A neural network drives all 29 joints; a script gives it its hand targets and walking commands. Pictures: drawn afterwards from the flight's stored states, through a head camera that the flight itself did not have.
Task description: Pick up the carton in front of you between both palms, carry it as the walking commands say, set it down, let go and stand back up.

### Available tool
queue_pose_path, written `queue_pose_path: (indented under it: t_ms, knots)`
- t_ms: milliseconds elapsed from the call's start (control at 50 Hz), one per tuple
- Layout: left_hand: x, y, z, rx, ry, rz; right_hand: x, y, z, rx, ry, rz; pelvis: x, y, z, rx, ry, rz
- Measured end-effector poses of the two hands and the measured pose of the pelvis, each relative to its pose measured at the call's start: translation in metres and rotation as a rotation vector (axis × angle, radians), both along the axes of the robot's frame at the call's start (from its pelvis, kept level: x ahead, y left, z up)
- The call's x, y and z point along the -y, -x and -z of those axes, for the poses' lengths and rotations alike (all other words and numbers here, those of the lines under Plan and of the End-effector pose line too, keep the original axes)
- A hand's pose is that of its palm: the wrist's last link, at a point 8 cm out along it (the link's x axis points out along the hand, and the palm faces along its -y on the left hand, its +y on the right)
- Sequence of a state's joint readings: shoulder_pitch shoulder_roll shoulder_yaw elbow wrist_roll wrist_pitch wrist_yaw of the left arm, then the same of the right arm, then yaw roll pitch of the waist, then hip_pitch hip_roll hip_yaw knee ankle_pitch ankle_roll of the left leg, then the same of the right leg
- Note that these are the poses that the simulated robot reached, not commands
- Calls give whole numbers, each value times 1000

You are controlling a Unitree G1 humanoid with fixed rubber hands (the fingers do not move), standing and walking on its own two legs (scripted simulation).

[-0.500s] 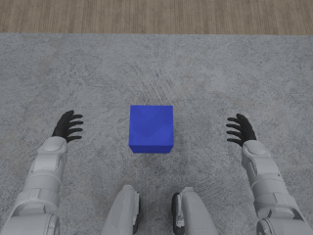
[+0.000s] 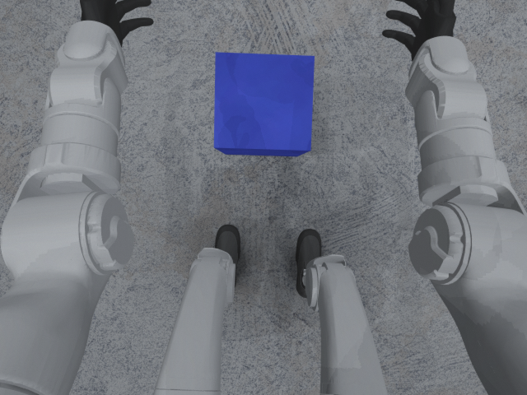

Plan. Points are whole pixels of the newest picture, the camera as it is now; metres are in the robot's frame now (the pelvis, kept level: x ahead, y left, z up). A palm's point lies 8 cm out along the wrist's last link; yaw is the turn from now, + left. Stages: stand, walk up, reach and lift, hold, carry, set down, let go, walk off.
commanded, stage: reach and lift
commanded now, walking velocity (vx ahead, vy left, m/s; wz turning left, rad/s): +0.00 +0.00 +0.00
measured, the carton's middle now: (263, 113) +0.53 +0.03 -0.53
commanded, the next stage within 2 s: none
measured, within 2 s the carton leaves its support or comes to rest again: leaves its support in 1.74 s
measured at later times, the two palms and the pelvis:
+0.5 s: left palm (161, 93) +0.52 +0.23 -0.33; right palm (365, 98) +0.54 -0.16 -0.33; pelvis -0.01 -0.01 -0.18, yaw +0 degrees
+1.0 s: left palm (187, 104) +0.53 +0.21 -0.47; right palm (343, 111) +0.54 -0.16 -0.47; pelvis -0.03 +0.00 -0.28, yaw -1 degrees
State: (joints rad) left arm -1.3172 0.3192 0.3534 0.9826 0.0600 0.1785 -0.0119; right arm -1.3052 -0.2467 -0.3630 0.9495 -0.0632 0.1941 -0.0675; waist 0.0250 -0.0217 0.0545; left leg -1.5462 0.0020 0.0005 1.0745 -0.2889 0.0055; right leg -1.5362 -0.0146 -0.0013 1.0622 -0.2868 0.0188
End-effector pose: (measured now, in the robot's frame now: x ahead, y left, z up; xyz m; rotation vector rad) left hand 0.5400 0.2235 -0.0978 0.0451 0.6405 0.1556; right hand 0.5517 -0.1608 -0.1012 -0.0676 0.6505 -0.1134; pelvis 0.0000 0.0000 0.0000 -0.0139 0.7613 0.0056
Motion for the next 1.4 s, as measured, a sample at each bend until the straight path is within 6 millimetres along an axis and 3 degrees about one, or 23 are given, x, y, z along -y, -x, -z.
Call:
queue_pose_path:
  t_ms: [140,260,440,580,700,880,1000,1100,1260,1400]
  knots:
    - [5,0,40,-12,8,-16,-2,-1,40,-3,-5,-2,0,-19,13,-102,2,5]
    - [3,13,101,-47,9,-45,-2,8,100,-33,-1,-6,3,-23,55,-176,-1,2]
    - [-4,22,204,-43,-9,-51,1,14,205,-33,11,-9,10,-1,149,-154,-1,-1]
    - [1,20,259,-39,-4,-48,0,14,259,-30,4,-4,12,22,210,-49,3,0]
    - [8,19,298,-69,6,-39,-4,15,295,-59,-5,-6,11,33,243,24,5,1]
    - [12,18,357,-99,3,-26,-4,17,353,-91,-14,-2,7,36,275,97,8,4]
    - [15,9,369,-83,1,-12,-6,14,366,-71,-15,-3,4,30,285,138,10,5]
    - [18,2,362,-63,7,-7,-12,8,359,-52,-14,-13,4,26,287,134,12,4]
    - [20,11,358,-80,17,1,-19,12,353,-73,-20,-22,6,27,283,111,12,0]
    - [41,10,358,-73,32,35,-40,15,354,-71,-43,-50,6,33,279,132,12,0]
